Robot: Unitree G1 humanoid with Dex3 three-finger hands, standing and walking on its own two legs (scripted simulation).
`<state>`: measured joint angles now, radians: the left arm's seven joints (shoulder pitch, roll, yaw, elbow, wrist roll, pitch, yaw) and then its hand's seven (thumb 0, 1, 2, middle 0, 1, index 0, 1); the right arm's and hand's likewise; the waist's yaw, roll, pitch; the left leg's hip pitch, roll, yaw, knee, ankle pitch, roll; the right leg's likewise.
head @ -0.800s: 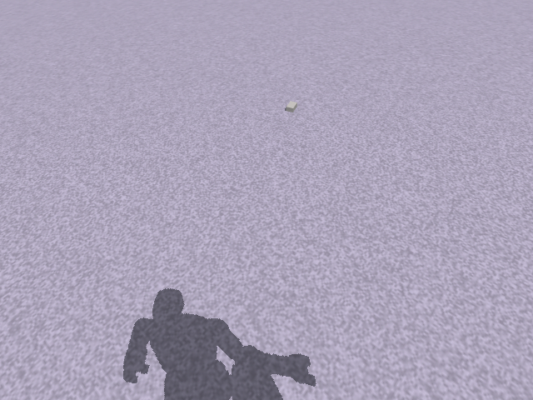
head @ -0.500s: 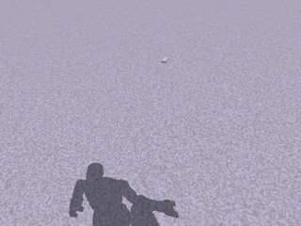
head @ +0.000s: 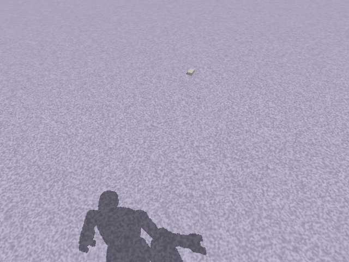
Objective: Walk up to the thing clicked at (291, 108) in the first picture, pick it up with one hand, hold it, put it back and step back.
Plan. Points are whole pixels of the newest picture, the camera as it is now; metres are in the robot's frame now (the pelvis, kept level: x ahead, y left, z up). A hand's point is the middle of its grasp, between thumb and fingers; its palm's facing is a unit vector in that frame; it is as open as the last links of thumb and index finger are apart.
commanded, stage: stand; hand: left
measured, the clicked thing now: (190, 72) +2.04 -0.13 -0.77
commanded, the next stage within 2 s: walk up in 0.32 s
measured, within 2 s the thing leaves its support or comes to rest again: neither
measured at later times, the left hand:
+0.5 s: hand out of the picture +0.10 +0.26 -0.14, palm faces -0.14 -0.92 -0.37, open 7.4 cm
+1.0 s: hand (135, 219) +0.28 +0.14 -0.14, palm faces -0.21 -0.90 -0.38, open 7.4 cm
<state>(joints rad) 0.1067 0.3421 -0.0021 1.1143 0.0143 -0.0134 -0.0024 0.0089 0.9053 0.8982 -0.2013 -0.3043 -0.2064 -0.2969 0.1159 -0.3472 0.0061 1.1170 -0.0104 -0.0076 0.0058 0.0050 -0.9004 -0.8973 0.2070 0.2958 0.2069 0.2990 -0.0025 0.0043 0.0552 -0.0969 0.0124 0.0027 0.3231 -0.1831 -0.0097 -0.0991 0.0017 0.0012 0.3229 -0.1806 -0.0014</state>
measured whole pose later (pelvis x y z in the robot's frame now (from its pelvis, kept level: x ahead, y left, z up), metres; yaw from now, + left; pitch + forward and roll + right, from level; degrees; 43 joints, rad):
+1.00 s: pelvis +0.21 -0.13 -0.01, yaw -14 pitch -2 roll -1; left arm 0.37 0.38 0.05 0.97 0.00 -0.10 -0.05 0.01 0.90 0.90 -0.21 -0.31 -0.21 -0.30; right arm 0.17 -0.44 -0.07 0.92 -0.04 -0.01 0.13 0.01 -0.90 -0.90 0.21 0.30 0.21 0.30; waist 0.03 0.07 0.04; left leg -0.61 0.13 -0.02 0.80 -0.11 -0.02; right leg 0.00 0.05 -0.03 0.31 -0.28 -0.04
